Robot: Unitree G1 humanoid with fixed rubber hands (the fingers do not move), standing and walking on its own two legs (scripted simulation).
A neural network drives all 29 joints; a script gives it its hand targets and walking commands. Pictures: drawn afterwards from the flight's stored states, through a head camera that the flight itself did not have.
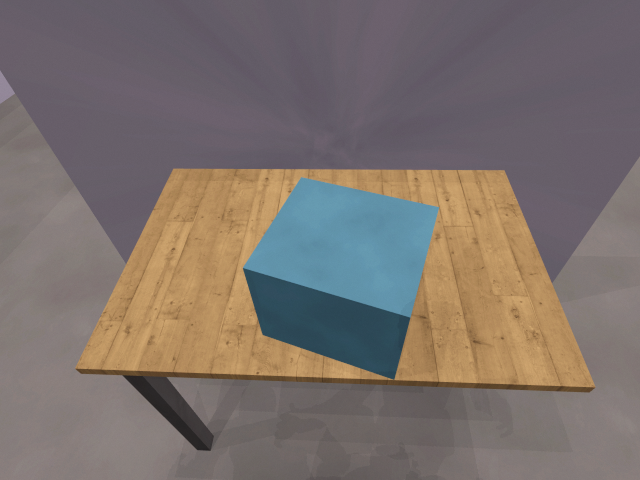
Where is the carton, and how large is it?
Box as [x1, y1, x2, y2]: [243, 177, 438, 379]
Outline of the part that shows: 301,177 243,267 262,333 264,335 393,379 438,207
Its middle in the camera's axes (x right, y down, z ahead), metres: +0.04 +0.06 +0.65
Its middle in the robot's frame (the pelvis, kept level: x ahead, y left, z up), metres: +0.45 -0.02 -0.05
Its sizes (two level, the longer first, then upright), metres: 0.237 0.212 0.192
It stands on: a table, 0.63 m high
